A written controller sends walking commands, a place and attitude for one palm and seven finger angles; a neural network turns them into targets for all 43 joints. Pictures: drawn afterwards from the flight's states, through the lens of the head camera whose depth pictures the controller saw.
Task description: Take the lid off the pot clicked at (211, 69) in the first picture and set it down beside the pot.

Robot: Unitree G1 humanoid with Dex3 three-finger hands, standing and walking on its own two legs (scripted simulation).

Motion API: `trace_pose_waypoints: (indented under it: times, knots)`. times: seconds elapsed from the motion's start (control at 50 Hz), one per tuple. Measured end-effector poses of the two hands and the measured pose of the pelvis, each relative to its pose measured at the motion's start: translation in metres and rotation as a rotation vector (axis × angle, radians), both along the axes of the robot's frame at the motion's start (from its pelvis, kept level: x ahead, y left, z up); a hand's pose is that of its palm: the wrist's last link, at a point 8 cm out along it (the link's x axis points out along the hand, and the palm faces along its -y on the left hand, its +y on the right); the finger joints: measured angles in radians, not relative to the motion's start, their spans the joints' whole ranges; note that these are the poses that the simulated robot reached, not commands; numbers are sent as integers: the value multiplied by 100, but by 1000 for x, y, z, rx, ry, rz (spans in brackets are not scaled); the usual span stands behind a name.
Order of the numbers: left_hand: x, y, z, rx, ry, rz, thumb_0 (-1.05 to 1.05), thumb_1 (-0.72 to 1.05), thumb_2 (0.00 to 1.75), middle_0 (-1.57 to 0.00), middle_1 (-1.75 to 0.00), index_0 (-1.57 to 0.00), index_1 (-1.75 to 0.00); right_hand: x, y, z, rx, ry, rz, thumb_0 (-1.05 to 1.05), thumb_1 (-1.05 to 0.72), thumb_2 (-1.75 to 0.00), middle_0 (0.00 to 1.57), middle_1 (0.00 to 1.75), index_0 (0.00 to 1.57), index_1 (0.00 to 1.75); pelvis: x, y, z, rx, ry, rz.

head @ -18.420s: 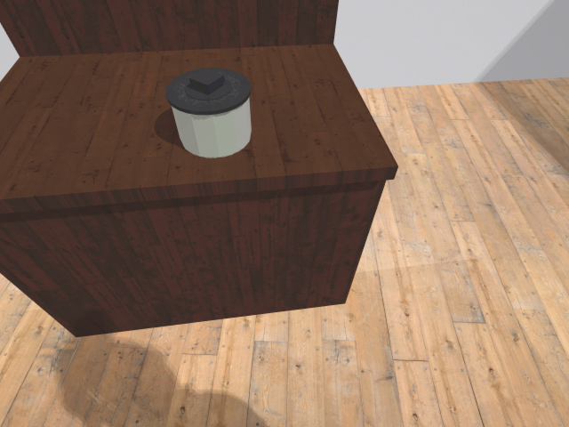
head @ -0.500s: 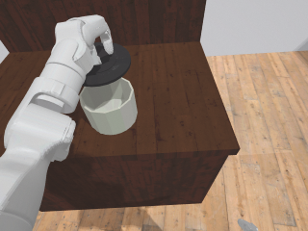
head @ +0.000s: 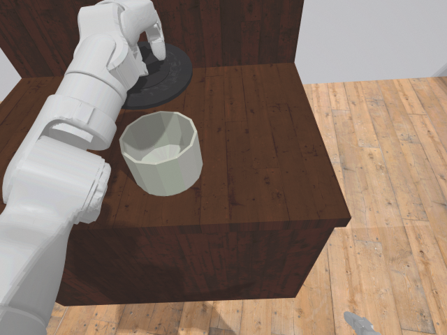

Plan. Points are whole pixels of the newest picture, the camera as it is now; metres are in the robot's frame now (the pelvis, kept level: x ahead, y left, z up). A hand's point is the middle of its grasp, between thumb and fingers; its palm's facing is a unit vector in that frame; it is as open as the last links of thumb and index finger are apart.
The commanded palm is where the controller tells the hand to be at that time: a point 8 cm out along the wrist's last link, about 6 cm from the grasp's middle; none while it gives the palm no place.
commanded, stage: lift the lid straight up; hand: left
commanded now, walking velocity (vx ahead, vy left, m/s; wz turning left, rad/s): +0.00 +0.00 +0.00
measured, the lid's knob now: (139, 62) +0.52 +0.13 +0.24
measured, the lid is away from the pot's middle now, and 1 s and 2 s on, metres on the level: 0.02 0.11 0.23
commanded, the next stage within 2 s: move the lid sideways beside the pot in 0.04 s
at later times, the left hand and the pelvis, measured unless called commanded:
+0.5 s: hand (102, 65) +0.47 +0.17 +0.26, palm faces -0.23 -0.05 -0.97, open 7.4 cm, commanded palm +0.47 +0.18 +0.33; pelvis -0.01 +0.00 +0.00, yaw +0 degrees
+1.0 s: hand (69, 65) +0.48 +0.23 +0.26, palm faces -0.22 -0.05 -0.97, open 7.4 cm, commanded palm +0.46 +0.23 +0.33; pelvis +0.00 +0.01 +0.00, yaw +0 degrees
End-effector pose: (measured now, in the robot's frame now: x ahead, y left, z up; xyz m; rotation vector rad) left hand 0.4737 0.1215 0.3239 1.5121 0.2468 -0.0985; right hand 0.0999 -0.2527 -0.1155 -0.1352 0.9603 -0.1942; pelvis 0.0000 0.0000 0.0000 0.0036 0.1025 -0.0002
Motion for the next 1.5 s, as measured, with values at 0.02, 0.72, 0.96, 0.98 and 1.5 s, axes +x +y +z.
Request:
trace_pose_waypoints:
  times: [0.02, 0.72, 0.96, 0.98, 1.5]
  knots:
    - [-1, -1, 0, -2, -2, -3, 4, 18, 94, -51, -84, -69, -96, 1, 0, 0, 1, -2, 2, 1, -91, -90, 20, 30, 20, 30, 0, 0, 0, 0, 0, 0]
    - [-6, 75, -12, 20, 30, 52, 4, 18, 94, -51, -84, -70, -96, -19, -6, 8, -61, 56, -42, 1, -91, -90, 20, 30, 21, 30, -4, 5, 0, -13, -7, 2]
    - [-1, 103, -4, 13, 18, 121, 3, 18, 94, -51, -84, -70, -97, -19, 5, 2, -25, 91, -47, 1, -91, -90, 20, 30, 21, 30, 0, 13, 0, -15, 10, -8]
    - [-1, 105, -5, 24, 16, 124, 3, 18, 94, -51, -84, -70, -97, -19, 6, 2, -25, 93, -47, 1, -91, -90, 20, 30, 21, 30, 0, 13, 0, -15, 12, -8]
    - [-22, 160, -10, 62, 42, 186, 3, 18, 94, -51, -84, -70, -97, -31, -4, 6, -77, 137, -53, 1, -91, -90, 20, 30, 21, 30, -7, 13, 0, -25, 6, 8]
